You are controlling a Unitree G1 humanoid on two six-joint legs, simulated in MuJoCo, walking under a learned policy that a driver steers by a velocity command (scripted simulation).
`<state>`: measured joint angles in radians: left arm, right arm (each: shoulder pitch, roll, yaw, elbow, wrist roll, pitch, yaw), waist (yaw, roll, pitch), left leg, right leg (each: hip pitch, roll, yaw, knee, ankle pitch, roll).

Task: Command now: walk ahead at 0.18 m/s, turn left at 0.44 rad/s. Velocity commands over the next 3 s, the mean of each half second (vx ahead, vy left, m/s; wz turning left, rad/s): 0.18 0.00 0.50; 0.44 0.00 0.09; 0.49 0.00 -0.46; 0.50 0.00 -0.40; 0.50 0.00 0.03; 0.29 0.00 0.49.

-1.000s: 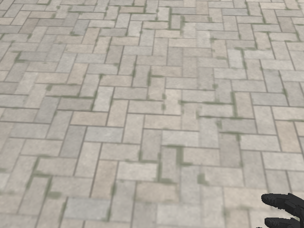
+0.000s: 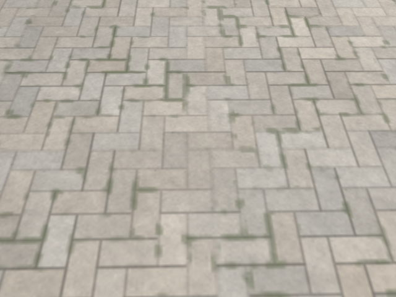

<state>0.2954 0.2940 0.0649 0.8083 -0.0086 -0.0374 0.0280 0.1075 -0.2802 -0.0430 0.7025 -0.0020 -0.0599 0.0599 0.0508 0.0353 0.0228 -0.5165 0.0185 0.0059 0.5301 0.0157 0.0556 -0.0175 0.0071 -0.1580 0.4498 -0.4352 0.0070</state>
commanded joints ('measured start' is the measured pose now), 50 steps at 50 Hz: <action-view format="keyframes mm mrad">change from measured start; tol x32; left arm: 1 86 49 3 -100 59 -4 10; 50 27 106 19 -71 -21 -40 -25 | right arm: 1 226 -302 -94 -31 -7 4 -31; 50 152 -75 -35 -44 -5 -24 -43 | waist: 1 -52 251 -274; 21 -13 122 -120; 24 -1 -269 -46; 41 36 -206 61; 46 -189 220 -362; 50 -85 114 -22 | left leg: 1 670 245 -390 36 745 217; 22 31 18 -446 -155 -666 84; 29 -326 -43 -146 499 -251 -55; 41 48 -17 28 -15 -170 -35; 45 959 333 -441 -99 -240 169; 50 485 247 -253 -337 -274 132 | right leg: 1 -453 22 19 729 -83 44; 3 -641 33 287 979 -207 46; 22 -104 -26 217 -33 162 -25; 25 -77 -401 836 -286 -353 -246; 33 -73 -219 383 -310 135 -170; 43 -124 -228 297 -72 574 -133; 46 -726 -7 260 745 -125 -5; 50 -722 -142 258 720 137 -17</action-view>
